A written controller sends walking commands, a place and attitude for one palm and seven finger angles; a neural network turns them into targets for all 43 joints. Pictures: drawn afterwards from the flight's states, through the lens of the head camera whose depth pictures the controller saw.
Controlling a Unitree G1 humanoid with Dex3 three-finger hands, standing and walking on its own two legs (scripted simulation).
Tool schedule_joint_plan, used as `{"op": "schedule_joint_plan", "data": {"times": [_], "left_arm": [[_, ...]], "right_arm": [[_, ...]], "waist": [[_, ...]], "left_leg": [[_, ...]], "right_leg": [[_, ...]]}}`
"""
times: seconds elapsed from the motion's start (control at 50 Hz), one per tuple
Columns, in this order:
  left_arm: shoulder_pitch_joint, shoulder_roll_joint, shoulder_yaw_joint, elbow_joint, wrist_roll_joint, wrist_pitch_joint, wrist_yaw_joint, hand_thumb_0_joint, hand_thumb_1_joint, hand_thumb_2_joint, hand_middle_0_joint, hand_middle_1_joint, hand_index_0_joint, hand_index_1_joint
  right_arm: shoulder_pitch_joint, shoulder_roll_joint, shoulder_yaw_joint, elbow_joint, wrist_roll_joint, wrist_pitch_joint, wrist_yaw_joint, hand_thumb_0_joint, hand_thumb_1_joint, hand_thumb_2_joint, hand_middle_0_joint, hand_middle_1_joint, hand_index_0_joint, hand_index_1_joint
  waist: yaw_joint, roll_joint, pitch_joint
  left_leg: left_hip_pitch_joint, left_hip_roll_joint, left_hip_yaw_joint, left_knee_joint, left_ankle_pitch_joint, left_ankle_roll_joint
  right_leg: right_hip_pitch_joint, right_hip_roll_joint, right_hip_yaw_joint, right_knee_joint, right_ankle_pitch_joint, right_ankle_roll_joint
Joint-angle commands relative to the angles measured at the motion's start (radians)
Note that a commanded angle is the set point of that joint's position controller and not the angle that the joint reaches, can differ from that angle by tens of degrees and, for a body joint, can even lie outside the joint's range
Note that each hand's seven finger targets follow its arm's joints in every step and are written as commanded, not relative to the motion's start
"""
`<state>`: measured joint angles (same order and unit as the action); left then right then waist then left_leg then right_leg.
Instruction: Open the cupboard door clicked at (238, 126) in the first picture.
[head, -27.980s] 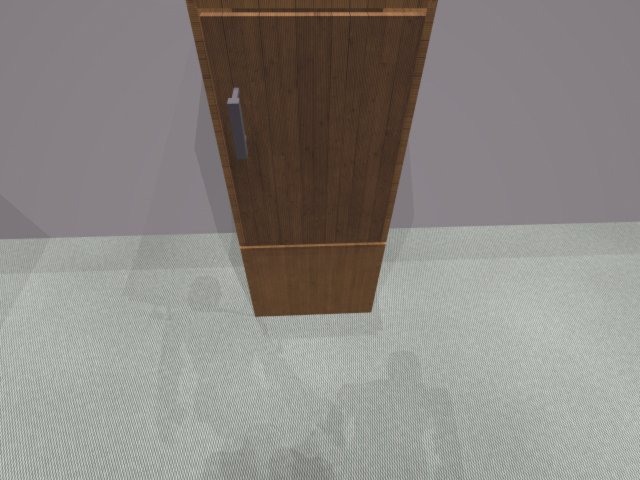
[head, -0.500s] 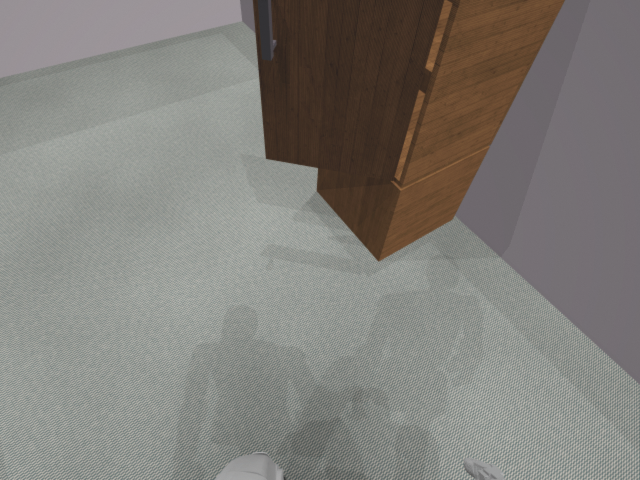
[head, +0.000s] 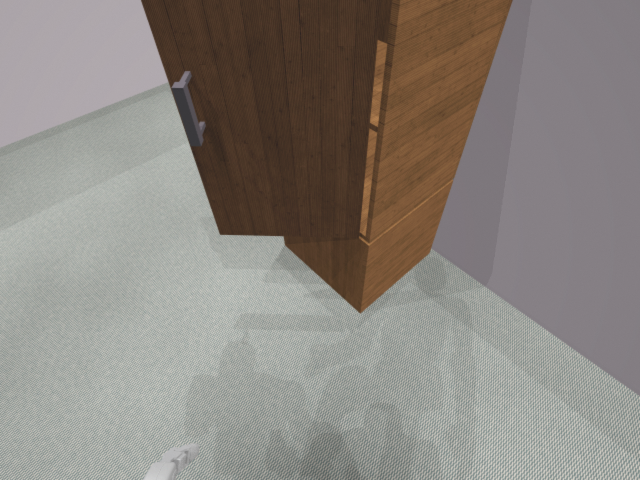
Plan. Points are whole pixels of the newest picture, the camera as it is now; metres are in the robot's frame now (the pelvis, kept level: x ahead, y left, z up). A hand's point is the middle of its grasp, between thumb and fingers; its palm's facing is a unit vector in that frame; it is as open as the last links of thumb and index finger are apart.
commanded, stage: take the last steps up to it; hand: left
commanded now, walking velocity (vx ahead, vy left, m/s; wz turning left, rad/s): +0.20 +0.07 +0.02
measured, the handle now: (191, 109) +0.73 +0.26 +0.07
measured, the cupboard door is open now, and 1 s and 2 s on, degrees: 45 45 45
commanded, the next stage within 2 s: come to a stop and stand still in 0.14 s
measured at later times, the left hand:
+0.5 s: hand out of the picture +0.12 +0.24 -0.18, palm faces +0.05 -0.99 -0.16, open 7.3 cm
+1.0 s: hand (212, 476) +0.16 +0.17 -0.17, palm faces -0.01 -0.98 -0.19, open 7.3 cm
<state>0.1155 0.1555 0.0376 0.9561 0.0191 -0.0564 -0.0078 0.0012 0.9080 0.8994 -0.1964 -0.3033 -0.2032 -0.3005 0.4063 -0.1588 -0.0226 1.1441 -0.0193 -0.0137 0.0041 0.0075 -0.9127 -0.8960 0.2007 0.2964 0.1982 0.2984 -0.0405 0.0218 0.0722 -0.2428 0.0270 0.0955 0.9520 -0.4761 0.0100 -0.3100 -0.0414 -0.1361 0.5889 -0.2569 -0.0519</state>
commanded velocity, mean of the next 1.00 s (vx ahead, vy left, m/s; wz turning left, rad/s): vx -0.05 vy -0.05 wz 0.00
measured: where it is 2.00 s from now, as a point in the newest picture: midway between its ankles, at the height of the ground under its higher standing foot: outside the picture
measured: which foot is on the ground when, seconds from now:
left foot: up 0.00-0.26, down 0.28-0.74, up 0.76-0.96, down 0.98-1.00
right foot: down 0.00-0.30, up 0.32-0.72, down 0.74-1.00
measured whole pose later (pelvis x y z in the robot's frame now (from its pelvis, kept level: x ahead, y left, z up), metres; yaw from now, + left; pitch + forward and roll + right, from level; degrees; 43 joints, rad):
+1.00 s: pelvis +0.10 -0.01 +0.00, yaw -1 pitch +0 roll -1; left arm 0.20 0.17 0.02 1.04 0.01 0.01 0.02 0.00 0.92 0.90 -0.20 -0.30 -0.21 -0.30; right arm 0.26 -0.19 -0.04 1.09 -0.02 0.03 -0.02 0.01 -0.91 -0.90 0.20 0.30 0.20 0.30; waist -0.02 0.00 0.03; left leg -0.23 0.04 0.03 0.53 -0.29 -0.01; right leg -0.22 0.00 -0.08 0.52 -0.30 -0.01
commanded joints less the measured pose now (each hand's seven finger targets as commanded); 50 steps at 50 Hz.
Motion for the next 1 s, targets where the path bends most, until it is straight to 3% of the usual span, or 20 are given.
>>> {"op": "schedule_joint_plan", "data": {"times": [0.0, 0.04, 0.16, 0.22, 0.24, 0.26, 0.28, 0.3, 0.34, 0.4, 0.54, 0.62, 0.68, 0.72, 0.74, 0.82, 0.88, 0.92, 0.94, 0.98], "left_arm": [[0.167, 0.142, 0.041, 0.010, -0.009, -0.008, 0.025, 0.000, 0.900, 0.900, -0.200, -0.300, -0.200, -0.300], [0.154, 0.123, 0.032, 0.022, -0.004, -0.017, 0.020, 0.000, 0.900, 0.900, -0.200, -0.300, -0.200, -0.300], [0.190, 0.161, 0.047, 0.064, 0.002, -0.016, 0.011, 0.000, 0.900, 0.900, -0.200, -0.300, -0.200, -0.300], [0.170, 0.151, 0.043, 0.074, 0.002, 0.002, 0.010, 0.000, 0.900, 0.900, -0.200, -0.300, -0.200, -0.300], [0.187, 0.113, 0.029, 0.077, 0.000, 0.010, 0.010, 0.000, 0.900, 0.900, -0.200, -0.300, -0.200, -0.300], [0.226, 0.064, 0.015, 0.073, -0.008, 0.015, 0.015, 0.000, 0.900, 0.900, -0.200, -0.300, -0.200, -0.300], [0.233, 0.054, 0.002, 0.069, -0.015, 0.024, 0.023, 0.000, 0.900, 0.900, -0.200, -0.300, -0.200, -0.300], [0.224, 0.051, -0.006, 0.071, -0.014, 0.030, 0.028, 0.000, 0.900, 0.900, -0.200, -0.300, -0.200, -0.300], [0.248, 0.065, -0.002, 0.114, -0.010, 0.060, 0.033, 0.000, 0.900, 0.900, -0.200, -0.300, -0.200, -0.300], [0.244, 0.112, 0.014, 0.107, -0.012, 0.090, 0.029, 0.000, 0.900, 0.900, -0.200, -0.300, -0.200, -0.300], [0.181, 0.103, 0.045, 0.018, 0.002, 0.121, 0.019, 0.000, 0.900, 0.900, -0.200, -0.300, -0.200, -0.300], [0.170, 0.086, 0.036, -0.003, 0.002, 0.108, 0.016, 0.000, 0.900, 0.900, -0.200, -0.300, -0.200, -0.300], [0.239, 0.110, 0.039, 0.022, 0.003, 0.095, 0.019, 0.000, 0.900, 0.900, -0.200, -0.300, -0.200, -0.300], [0.187, 0.237, 0.050, 0.001, 0.016, 0.076, 0.030, 0.000, 0.900, 0.900, -0.200, -0.300, -0.200, -0.300], [0.142, 0.248, 0.044, -0.019, 0.012, 0.072, 0.031, 0.000, 0.900, 0.900, -0.200, -0.300, -0.200, -0.300], [0.057, 0.180, 0.021, -0.014, 0.007, 0.057, 0.035, 0.000, 0.900, 0.900, -0.200, -0.300, -0.200, -0.300], [0.102, 0.179, 0.018, 0.019, 0.001, 0.046, 0.037, 0.000, 0.900, 0.900, -0.200, -0.300, -0.200, -0.300], [0.122, 0.160, 0.011, 0.041, -0.013, 0.045, 0.036, 0.000, 0.900, 0.900, -0.200, -0.300, -0.200, -0.300], [0.151, 0.129, 0.004, 0.046, -0.022, 0.046, 0.031, 0.000, 0.900, 0.900, -0.200, -0.300, -0.200, -0.300], [0.145, 0.108, -0.001, 0.059, -0.018, 0.051, 0.035, 0.000, 0.900, 0.900, -0.200, -0.300, -0.200, -0.300]], "right_arm": [[-0.073, -0.052, -0.024, -0.103, 0.002, -0.018, -0.003, 0.000, -0.900, -0.900, 0.200, 0.300, 0.200, 0.300], [-0.029, -0.023, -0.017, -0.090, 0.000, -0.006, 0.003, 0.000, -0.900, -0.900, 0.200, 0.300, 0.200, 0.300], [-0.110, -0.016, -0.023, -0.125, -0.002, -0.015, 0.018, 0.000, -0.900, -0.900, 0.200, 0.300, 0.200, 0.300], [-0.049, -0.054, -0.028, -0.106, -0.007, -0.031, 0.012, 0.000, -0.900, -0.900, 0.200, 0.300, 0.200, 0.300], [0.007, -0.104, -0.033, -0.088, -0.008, -0.041, 0.003, 0.000, -0.900, -0.900, 0.200, 0.300, 0.200, 0.300], [0.054, -0.180, -0.044, -0.087, -0.016, -0.045, -0.012, 0.000, -0.900, -0.900, 0.200, 0.300, 0.200, 0.300], [0.044, -0.202, -0.040, -0.099, -0.013, -0.033, -0.030, 0.000, -0.900, -0.900, 0.200, 0.300, 0.200, 0.300], [-0.017, -0.188, -0.030, -0.115, -0.013, -0.026, -0.041, 0.000, -0.900, -0.900, 0.200, 0.300, 0.200, 0.300], [-0.131, -0.166, -0.014, -0.130, -0.010, -0.023, -0.056, 0.000, -0.900, -0.900, 0.200, 0.300, 0.200, 0.300], [-0.158, -0.187, -0.023, -0.133, -0.001, -0.001, -0.070, 0.000, -0.900, -0.900, 0.200, 0.300, 0.200, 0.300], [-0.199, -0.217, -0.063, -0.157, -0.008, 0.021, -0.069, 0.000, -0.900, -0.900, 0.200, 0.300, 0.200, 0.300], [-0.214, -0.220, -0.071, -0.161, -0.014, 0.025, -0.053, 0.000, -0.900, -0.900, 0.200, 0.300, 0.200, 0.300], [-0.216, -0.209, -0.077, -0.163, -0.002, 0.035, -0.040, 0.000, -0.900, -0.900, 0.200, 0.300, 0.200, 0.300], [-0.200, -0.092, -0.054, -0.189, 0.010, 0.045, -0.024, 0.000, -0.900, -0.900, 0.200, 0.300, 0.200, 0.300], [-0.246, -0.106, -0.051, -0.204, 0.007, 0.055, -0.018, 0.000, -0.900, -0.900, 0.200, 0.300, 0.200, 0.300], [-0.190, -0.089, -0.046, -0.161, 0.002, 0.057, -0.012, 0.000, -0.900, -0.900, 0.200, 0.300, 0.200, 0.300], [-0.151, -0.071, -0.033, -0.133, 0.009, 0.040, -0.020, 0.000, -0.900, -0.900, 0.200, 0.300, 0.200, 0.300], [-0.105, -0.077, -0.024, -0.099, 0.008, 0.021, -0.026, 0.000, -0.900, -0.900, 0.200, 0.300, 0.200, 0.300], [-0.107, -0.114, -0.022, -0.094, 0.001, 0.004, -0.034, 0.000, -0.900, -0.900, 0.200, 0.300, 0.200, 0.300], [-0.143, -0.144, -0.021, -0.093, -0.001, 0.006, -0.043, 0.000, -0.900, -0.900, 0.200, 0.300, 0.200, 0.300]], "waist": [[0.059, -0.108, -0.047], [0.027, -0.158, -0.055], [0.050, -0.138, -0.040], [0.006, -0.104, -0.029], [-0.009, 0.019, -0.069], [-0.014, 0.204, -0.122], [-0.009, 0.218, -0.144], [0.014, 0.098, -0.078], [0.041, 0.178, -0.060], [0.039, 0.126, -0.081], [0.033, 0.126, -0.138], [0.031, 0.191, -0.138], [0.065, 0.102, -0.123], [0.045, -0.295, -0.046], [0.066, -0.258, -0.027], [0.021, -0.236, -0.008], [0.028, -0.167, -0.073], [0.022, -0.075, -0.111], [0.046, 0.055, -0.132], [0.058, 0.037, -0.117]], "left_leg": [[-0.284, 0.085, -0.085, 0.115, 0.096, -0.029], [-0.217, 0.079, -0.050, -0.002, 0.154, -0.044], [-0.121, 0.035, 0.000, -0.298, 0.239, -0.045], [0.088, 0.003, 0.019, -0.472, 0.301, -0.041], [0.194, 0.070, -0.065, -0.515, 0.389, -0.022], [0.263, 0.260, -0.281, -0.565, 0.553, 0.064], [0.204, 0.362, -0.374, -0.632, 0.716, 0.148], [0.091, 0.361, -0.333, -0.620, 0.809, 0.174], [0.025, 0.319, -0.262, -0.622, 0.929, 0.149], [0.053, 0.332, -0.227, -0.593, 1.003, 0.167], [0.061, 0.336, -0.191, -0.614, 0.688, 0.170], [0.029, 0.303, -0.182, -0.617, 0.533, 0.139], [-0.094, 0.217, -0.132, -0.553, 0.310, 0.070], [-0.206, 0.024, 0.008, -0.326, 0.014, -0.042], [-0.156, 0.022, -0.044, -0.188, -0.057, -0.033], [-0.152, 0.013, -0.064, -0.081, 0.045, -0.029], [-0.074, 0.005, -0.040, -0.347, 0.087, -0.044], [0.068, 0.026, -0.089, -0.563, 0.347, -0.026], [0.110, 0.116, -0.181, -0.572, 0.540, 0.010], [0.045, 0.164, -0.181, -0.562, 0.532, 0.036]], "right_leg": [[0.181, -0.301, 0.264, -0.361, 0.306, -0.129], [0.122, -0.251, 0.160, -0.379, 0.304, -0.104], [0.096, -0.239, 0.157, -0.364, 0.124, -0.098], [-0.022, -0.184, 0.116, -0.254, -0.038, -0.045], [-0.072, -0.123, 0.080, -0.108, -0.047, -0.012], [-0.150, -0.027, 0.004, 0.067, -0.181, 0.043], [-0.109, -0.005, 0.043, 0.208, -0.351, 0.064], [-0.056, -0.031, 0.104, 0.251, -0.330, 0.059], [-0.022, -0.048, 0.111, 0.271, -0.308, 0.073], [-0.039, -0.035, 0.128, 0.313, -0.266, 0.076], [-0.131, -0.003, 0.144, 0.426, -0.216, 0.086], [-0.015, 0.000, 0.091, 0.165, -0.196, 0.072], [0.178, 0.013, 0.065, -0.123, 0.019, 0.063], [0.106, -0.266, 0.384, -0.370, -0.033, -0.048], [-0.033, -0.323, 0.402, -0.410, -0.101, -0.111], [0.009, -0.202, 0.252, -0.323, 0.155, -0.090], [0.150, -0.189, 0.219, -0.209, 0.416, -0.089], [0.141, -0.145, 0.206, -0.134, 0.381, -0.030], [0.113, -0.089, 0.178, -0.114, 0.299, 0.015], [0.173, -0.053, 0.157, -0.186, 0.145, 0.040]]}}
